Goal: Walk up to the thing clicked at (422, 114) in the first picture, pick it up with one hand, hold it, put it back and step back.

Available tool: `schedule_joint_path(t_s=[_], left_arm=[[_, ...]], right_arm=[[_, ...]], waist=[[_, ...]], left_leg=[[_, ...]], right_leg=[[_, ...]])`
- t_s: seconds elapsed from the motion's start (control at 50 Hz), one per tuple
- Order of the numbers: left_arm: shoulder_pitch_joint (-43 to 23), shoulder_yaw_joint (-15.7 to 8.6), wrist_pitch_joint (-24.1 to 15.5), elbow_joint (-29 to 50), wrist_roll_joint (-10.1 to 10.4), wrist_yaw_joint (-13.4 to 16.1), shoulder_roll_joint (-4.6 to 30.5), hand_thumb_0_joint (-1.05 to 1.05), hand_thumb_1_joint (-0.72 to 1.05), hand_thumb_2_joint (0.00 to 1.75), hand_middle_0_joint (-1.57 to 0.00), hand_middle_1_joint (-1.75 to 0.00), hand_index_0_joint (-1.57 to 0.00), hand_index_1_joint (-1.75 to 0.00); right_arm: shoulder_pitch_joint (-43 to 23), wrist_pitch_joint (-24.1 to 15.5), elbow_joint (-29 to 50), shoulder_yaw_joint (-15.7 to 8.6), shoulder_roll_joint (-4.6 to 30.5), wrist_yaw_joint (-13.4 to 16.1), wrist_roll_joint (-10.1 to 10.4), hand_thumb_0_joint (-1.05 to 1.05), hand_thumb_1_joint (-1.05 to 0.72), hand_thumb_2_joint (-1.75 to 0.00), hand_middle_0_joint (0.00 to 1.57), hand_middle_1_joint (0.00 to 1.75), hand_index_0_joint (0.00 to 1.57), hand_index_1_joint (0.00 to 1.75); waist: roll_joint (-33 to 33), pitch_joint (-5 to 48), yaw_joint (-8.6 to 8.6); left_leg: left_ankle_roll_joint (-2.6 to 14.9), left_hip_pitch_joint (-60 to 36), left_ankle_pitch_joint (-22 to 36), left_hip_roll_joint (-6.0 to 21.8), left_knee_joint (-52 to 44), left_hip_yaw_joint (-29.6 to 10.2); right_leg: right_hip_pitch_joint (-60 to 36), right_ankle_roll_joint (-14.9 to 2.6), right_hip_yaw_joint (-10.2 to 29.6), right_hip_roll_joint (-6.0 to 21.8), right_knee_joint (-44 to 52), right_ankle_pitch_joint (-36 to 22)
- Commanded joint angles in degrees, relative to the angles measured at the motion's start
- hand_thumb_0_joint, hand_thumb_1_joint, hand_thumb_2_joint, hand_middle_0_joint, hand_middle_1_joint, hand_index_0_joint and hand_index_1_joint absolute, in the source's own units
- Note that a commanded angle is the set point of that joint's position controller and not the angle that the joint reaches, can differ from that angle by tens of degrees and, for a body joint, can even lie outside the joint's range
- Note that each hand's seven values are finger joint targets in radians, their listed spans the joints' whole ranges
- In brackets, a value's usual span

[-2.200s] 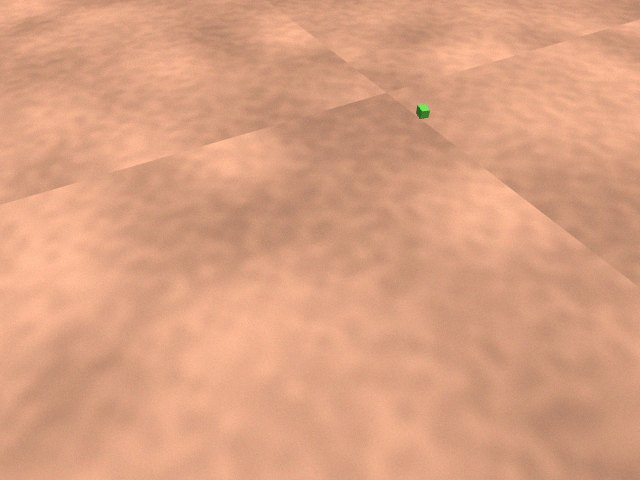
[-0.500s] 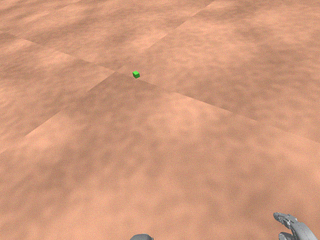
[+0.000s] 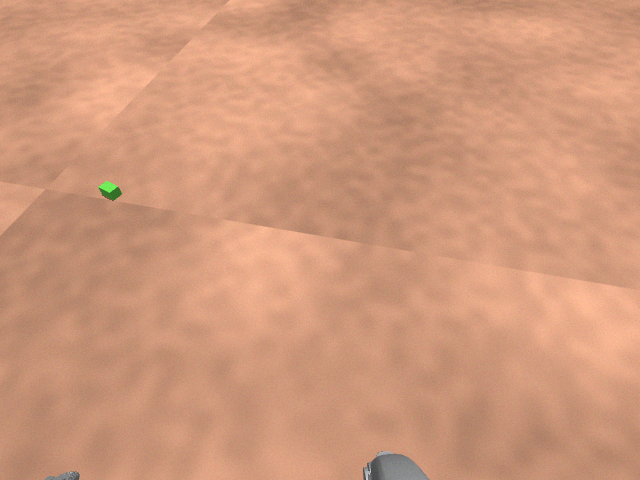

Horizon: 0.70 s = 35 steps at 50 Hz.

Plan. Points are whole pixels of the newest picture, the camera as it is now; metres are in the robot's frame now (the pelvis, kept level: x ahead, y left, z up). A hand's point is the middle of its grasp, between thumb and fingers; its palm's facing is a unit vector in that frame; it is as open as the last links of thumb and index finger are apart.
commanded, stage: walk up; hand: left
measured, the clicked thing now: (110, 190) +1.48 +0.81 -0.75
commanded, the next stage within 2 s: none
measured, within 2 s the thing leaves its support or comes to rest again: neither
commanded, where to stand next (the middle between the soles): +1.06 +0.88 m, yaw -40 degrees
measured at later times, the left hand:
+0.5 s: hand (50, 382) +0.34 +0.39 -0.13, palm faces -0.17 -0.84 -0.52, open 7.4 cm
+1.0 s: hand (52, 236) +0.65 +0.49 -0.14, palm faces -0.36 -0.76 -0.54, open 7.4 cm
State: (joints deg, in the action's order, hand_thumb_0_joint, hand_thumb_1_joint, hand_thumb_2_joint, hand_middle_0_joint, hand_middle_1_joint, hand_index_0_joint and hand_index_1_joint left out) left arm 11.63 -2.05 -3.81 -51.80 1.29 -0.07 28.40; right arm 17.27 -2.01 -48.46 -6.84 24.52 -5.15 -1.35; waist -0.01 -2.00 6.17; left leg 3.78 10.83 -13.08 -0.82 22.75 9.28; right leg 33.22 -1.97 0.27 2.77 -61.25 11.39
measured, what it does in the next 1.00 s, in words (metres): walks ahead, turning right: right foot, then left foot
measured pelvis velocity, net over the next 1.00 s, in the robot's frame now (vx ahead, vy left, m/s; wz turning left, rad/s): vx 0.46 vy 0.25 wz -0.36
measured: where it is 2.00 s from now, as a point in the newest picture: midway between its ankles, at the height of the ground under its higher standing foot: (151, 326)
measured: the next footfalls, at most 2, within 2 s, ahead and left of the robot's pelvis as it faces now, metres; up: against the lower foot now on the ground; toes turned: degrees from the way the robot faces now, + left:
right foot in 0.18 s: +0.25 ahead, -0.06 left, +0.00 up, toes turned -13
left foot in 0.62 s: +0.49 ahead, +0.32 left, +0.00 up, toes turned -9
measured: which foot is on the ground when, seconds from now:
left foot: down 0.00-0.22, up 0.24-0.60, down 0.62-1.00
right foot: up 0.00-0.16, down 0.18-0.64, up 0.66-0.98, down 1.00-1.00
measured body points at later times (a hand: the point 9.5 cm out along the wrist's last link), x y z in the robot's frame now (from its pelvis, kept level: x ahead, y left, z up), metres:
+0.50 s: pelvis +0.25 +0.11 -0.02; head +0.25 +0.06 +0.43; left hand +0.34 +0.44 -0.09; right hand +0.32 -0.23 -0.13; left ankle +0.39 +0.31 -0.69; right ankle +0.21 -0.05 -0.74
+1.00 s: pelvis +0.46 +0.25 -0.03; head +0.47 +0.21 +0.42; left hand +0.67 +0.53 -0.11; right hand +0.39 -0.07 -0.16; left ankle +0.45 +0.32 -0.74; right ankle +0.53 +0.15 -0.74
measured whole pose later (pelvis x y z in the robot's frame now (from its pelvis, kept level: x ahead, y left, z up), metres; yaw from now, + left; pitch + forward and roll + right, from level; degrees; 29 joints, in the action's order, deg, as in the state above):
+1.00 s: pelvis +0.46 +0.25 -0.03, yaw -21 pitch -1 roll +2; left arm 16.1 -2.2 -4.7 -52.4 0.4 4.1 23.4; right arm 16.4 3.5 -43.4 -6.5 24.4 -5.0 -4.1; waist -3.3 -3.6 5.9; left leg 4.6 12.2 -24.5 -1.2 37.3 13.1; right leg 26.4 -3.0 -8.0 1.9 -39.2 9.9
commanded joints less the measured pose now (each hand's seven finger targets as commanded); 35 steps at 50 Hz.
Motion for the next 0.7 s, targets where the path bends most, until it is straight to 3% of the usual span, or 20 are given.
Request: schedule_joint_path(t_s=[0.0, 0.1, 0.14, 0.16, 0.18, 0.2, 0.22, 0.24, 0.3, 0.34, 0.38, 0.42, 0.52, 0.54, 0.58, 0.6, 0.62, 0.64, 0.66, 0.68], left_arm=[[-3.3, -2.2, 0.3, 3.6, -0.1, 0.5, 7.0, 0.0, 0.9, 0.9, -0.2, -0.3, -0.2, -0.3], [-3.4, -2.4, 0.1, 2.8, 0.5, 1.0, 5.4, 0.0, 0.9, 0.9, -0.2, -0.3, -0.2, -0.3], [7.0, -4.1, 0.6, -0.4, 0.3, 1.9, 7.2, 0.0, 0.9, 0.9, -0.2, -0.3, -0.2, -0.3], [15.5, -5.6, 0.6, -2.5, -0.1, 2.8, 10.3, 0.0, 0.9, 0.9, -0.2, -0.3, -0.2, -0.3], [21.0, -7.2, 0.7, -3.0, -0.5, 3.7, 12.9, 0.0, 0.9, 0.9, -0.2, -0.3, -0.2, -0.3], [17.5, -7.4, 0.8, -0.4, -0.6, 4.4, 16.1, 0.0, 0.9, 0.9, -0.2, -0.3, -0.2, -0.3], [12.5, -7.3, 0.9, 1.4, -0.1, 5.5, 17.3, 0.0, 0.9, 0.9, -0.2, -0.3, -0.2, -0.3], [7.5, -6.9, 0.6, 2.8, 0.4, 6.2, 17.0, 0.0, 0.9, 0.9, -0.2, -0.3, -0.2, -0.3], [2.6, -5.6, -1.6, 4.1, -0.3, 5.5, 12.1, 0.0, 0.9, 0.9, -0.2, -0.3, -0.2, -0.3], [1.1, -5.8, -2.8, 4.1, -1.1, 4.7, 11.6, 0.0, 0.9, 0.9, -0.2, -0.3, -0.2, -0.3], [1.5, -5.9, -3.4, 4.1, -1.4, 4.2, 12.3, 0.0, 0.9, 0.9, -0.2, -0.3, -0.2, -0.3], [3.1, -6.1, -3.9, 3.8, -2.1, 4.0, 13.6, 0.0, 0.9, 0.9, -0.2, -0.3, -0.2, -0.3], [6.4, -6.6, -3.8, 3.3, -2.7, 4.4, 16.2, 0.0, 0.9, 0.9, -0.2, -0.3, -0.2, -0.3], [6.2, -6.5, -3.4, 3.4, -2.7, 4.5, 16.4, 0.0, 0.9, 0.9, -0.2, -0.3, -0.2, -0.3], [2.2, -5.9, -2.6, 4.5, -2.8, 4.8, 15.5, 0.0, 0.9, 0.9, -0.2, -0.3, -0.2, -0.3], [5.4, -4.3, -2.2, 4.2, -3.0, 4.9, 10.7, 0.0, 0.9, 0.9, -0.2, -0.3, -0.2, -0.3], [10.3, -2.2, -1.8, 4.0, -2.7, 5.2, 3.8, 0.0, 0.9, 0.9, -0.2, -0.3, -0.2, -0.3], [12.8, -2.6, -1.5, 3.1, -1.5, 6.2, 5.7, 0.0, 0.9, 0.9, -0.2, -0.3, -0.2, -0.3], [12.5, -2.5, -1.4, 1.6, -1.7, 6.8, 7.9, 0.0, 0.9, 0.9, -0.2, -0.3, -0.2, -0.3], [9.6, -2.7, -1.4, 1.1, -1.3, 6.5, 10.1, 0.0, 0.9, 0.9, -0.2, -0.3, -0.2, -0.3]], right_arm=[[-1.0, -2.0, 6.3, -3.1, 10.6, 0.9, -0.9, 0.0, -0.9, -0.9, 0.2, 0.3, 0.2, 0.3], [-3.1, -0.3, 9.0, -3.0, 9.8, 0.9, -2.1, 0.0, -0.9, -0.9, 0.2, 0.3, 0.2, 0.3], [-6.4, 0.0, 10.7, -3.0, 10.3, 1.0, -1.9, 0.0, -0.9, -0.9, 0.2, 0.3, 0.2, 0.3], [-6.9, 0.0, 12.1, -2.4, 9.5, 1.1, -2.0, 0.0, -0.9, -0.9, 0.2, 0.3, 0.2, 0.3], [-3.0, 0.2, 11.7, -1.4, 6.9, 1.4, -1.8, 0.0, -0.9, -0.9, 0.2, 0.3, 0.2, 0.3], [1.6, 0.8, 11.3, -1.4, 9.2, 1.4, -1.8, 0.0, -0.9, -0.9, 0.2, 0.3, 0.2, 0.3], [1.3, 1.7, 11.2, -2.8, 13.9, 1.8, -1.8, 0.0, -0.9, -0.9, 0.2, 0.3, 0.2, 0.3], [-2.2, 1.8, 11.0, -3.0, 15.2, 1.8, -1.6, 0.0, -0.9, -0.9, 0.2, 0.3, 0.2, 0.3], [-1.6, 1.8, 8.9, -2.0, 12.1, 0.6, -0.7, 0.0, -0.9, -0.9, 0.2, 0.3, 0.2, 0.3], [-0.3, 3.1, 8.3, -1.6, 10.6, -0.6, -1.6, 0.0, -0.9, -0.9, 0.2, 0.3, 0.2, 0.3], [-1.4, 4.0, 8.3, -1.7, 9.8, -1.5, -1.9, 0.0, -0.9, -0.9, 0.2, 0.3, 0.2, 0.3], [-4.5, 4.3, 9.2, -1.8, 9.6, -2.2, -1.7, 0.0, -0.9, -0.9, 0.2, 0.3, 0.2, 0.3], [-10.6, 3.4, 10.7, -2.4, 10.1, -3.2, -1.8, 0.0, -0.9, -0.9, 0.2, 0.3, 0.2, 0.3], [-9.9, 3.2, 10.2, -2.9, 10.5, -3.0, -1.8, 0.0, -0.9, -0.9, 0.2, 0.3, 0.2, 0.3], [-0.9, 3.2, 7.5, -4.2, 11.9, -2.5, -2.2, 0.0, -0.9, -0.9, 0.2, 0.3, 0.2, 0.3], [6.5, 2.7, 5.0, -5.5, 14.8, -1.8, -2.7, 0.0, -0.9, -0.9, 0.2, 0.3, 0.2, 0.3], [9.3, 2.2, 5.1, -6.5, 19.5, -0.9, -3.4, 0.0, -0.9, -0.9, 0.2, 0.3, 0.2, 0.3], [3.4, 1.8, 6.8, -6.8, 23.0, 0.1, -2.0, 0.0, -0.9, -0.9, 0.2, 0.3, 0.2, 0.3], [-0.5, 2.2, 7.3, -7.1, 23.2, 0.5, -0.8, 0.0, -0.9, -0.9, 0.2, 0.3, 0.2, 0.3], [-3.7, 2.2, 8.4, -6.2, 19.5, 0.7, -0.9, 0.0, -0.9, -0.9, 0.2, 0.3, 0.2, 0.3]], waist=[[-6.1, 1.8, -1.19], [-5.1, 1.4, -2.14], [-4.1, 4.7, -8.37], [-0.7, 8.2, -12.73], [11.0, 11.8, -14.92], [7.1, 13.8, -12.01], [3.1, 12.3, -10.91], [-0.5, 7.4, -9.87], [-0.1, 2.4, -4.54], [2.3, -0.6, -2.64], [4.5, -3.2, -2.7], [7.5, -3.8, -3.53], [9.0, 0.2, -5.44], [9.3, 1.3, -4.79], [5.6, 5.6, 2.15], [-6.2, 9.6, 5.45], [-24.9, 10.2, 5.43], [-23.1, 10.4, 1.73], [-21.5, 8.7, -0.25], [-17.2, 5.2, -0.04]], left_leg=[[-4.11, -7.1, 21.3, 12.5, -9.6, -7.8], [-4.75, -1.8, 28.2, 10.6, -0.7, -1.6], [-7.25, 8.1, 31.9, 9.2, 10.3, 0.0], [-11.2, 17.3, 29.9, 5.5, 21.0, 2.2], [-11.15, 28.9, -7.0, 1.5, 41.0, -2.4], [-11.13, 36.9, -22.4, 1.7, 50.5, -11.9], [-11.25, 39.2, -20.0, 4.2, 57.1, -19.5], [-11.09, 38.0, -16.8, 6.5, 58.8, -20.7], [-6.11, 27.6, -5.3, 7.8, 47.9, -18.2], [-5.42, 23.2, -2.3, 8.4, 42.7, -16.1], [-5.93, 20.7, -0.4, 8.9, 37.4, -13.2], [-6.11, 20.2, 1.5, 9.9, 31.9, -11.5], [-4.99, 14.2, 4.1, 10.1, 20.5, -10.4], [-4.59, 11.5, 1.6, 8.8, 19.0, -9.3], [-2.79, -3.3, -1.2, 6.2, 13.6, -7.1], [-0.99, -13.6, -5.6, 6.1, 9.2, -10.6], [-1.21, -18.2, -9.8, 17.9, 0.9, -26.0], [2.39, -18.5, -12.9, 23.9, -5.8, -39.7], [4.38, -12.9, -17.7, 24.3, -7.5, -40.2], [3.04, -6.7, -15.8, 21.7, -7.0, -32.3]], right_leg=[[2.1, 1.06, -2.2, 0.7, 13.4, -0.2], [-14.7, -0.18, -10.0, -2.7, 27.8, -7.4], [-31.9, -2.29, -9.1, -2.3, 30.7, -6.4], [-46.0, -4.72, -7.5, -1.1, 32.9, -3.4], [-53.9, -11.19, 14.8, 12.6, 36.5, 3.9], [-53.3, -16.73, 33.9, 24.0, 37.8, 15.4], [-47.8, -20.12, 45.7, 27.6, 43.7, 26.4], [-39.2, -20.28, 42.6, 26.9, 47.3, 27.0], [-25.2, -10.28, 17.5, 13.2, 45.7, 8.1], [-17.2, -8.41, 9.5, 9.9, 44.4, 2.4], [-10.3, -7.99, 5.8, 8.3, 44.9, 4.3], [-9.1, -7.96, 5.2, 7.7, 45.5, 7.2], [-11.5, -7.67, 5.2, 8.8, 38.1, 1.5], [-11.4, -7.77, 5.6, 9.3, 35.8, -0.8], [-4.3, -5.84, 3.8, 8.9, 24.9, -3.9], [0.8, -3.25, 0.0, 4.0, 7.5, -0.2], [11.7, -0.94, -1.4, -4.7, -6.5, 22.8], [17.1, -1.67, 0.8, -5.1, -11.7, 22.0], [15.2, -2.83, 3.0, -0.7, -15.4, 18.7], [13.5, -2.33, 3.3, 1.2, -12.9, 14.5]])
